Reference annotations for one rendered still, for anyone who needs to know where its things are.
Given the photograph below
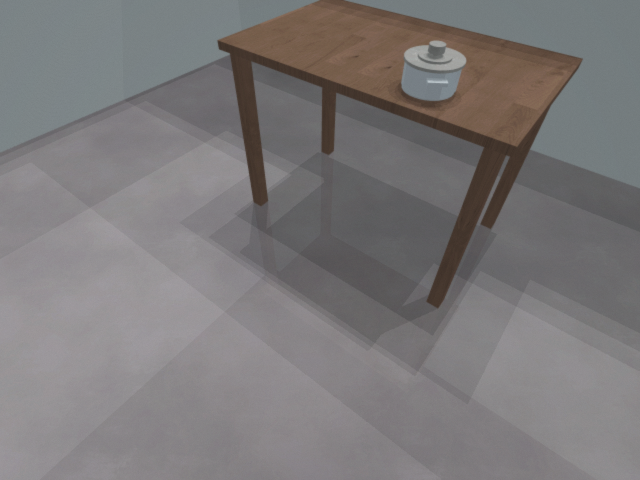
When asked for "table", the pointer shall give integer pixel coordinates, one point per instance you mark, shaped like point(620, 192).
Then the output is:
point(503, 95)

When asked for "pot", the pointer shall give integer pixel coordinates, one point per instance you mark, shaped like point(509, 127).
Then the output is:
point(429, 86)

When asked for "lid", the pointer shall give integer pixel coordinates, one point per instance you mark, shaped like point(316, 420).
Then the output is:
point(419, 58)

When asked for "knob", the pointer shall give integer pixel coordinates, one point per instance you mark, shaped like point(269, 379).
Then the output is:
point(437, 47)

